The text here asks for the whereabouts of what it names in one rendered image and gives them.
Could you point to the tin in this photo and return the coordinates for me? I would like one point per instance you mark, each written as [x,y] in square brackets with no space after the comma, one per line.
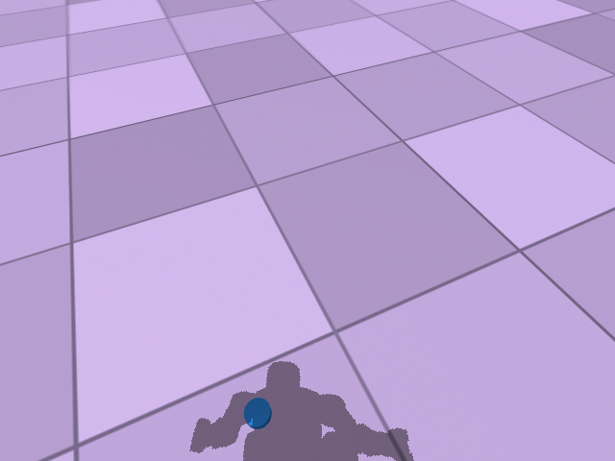
[257,413]

